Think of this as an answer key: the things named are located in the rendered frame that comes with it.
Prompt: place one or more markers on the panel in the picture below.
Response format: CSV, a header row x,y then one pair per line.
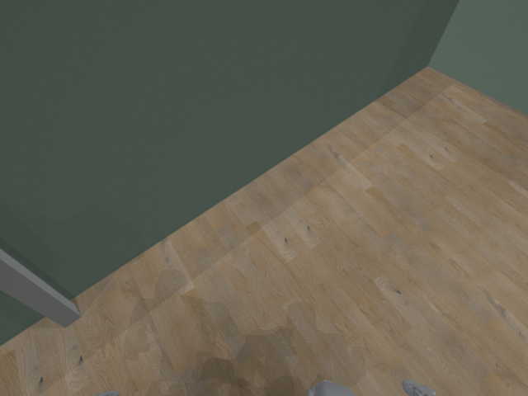
x,y
21,284

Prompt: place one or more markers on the right robot hand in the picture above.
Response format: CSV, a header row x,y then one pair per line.
x,y
415,389

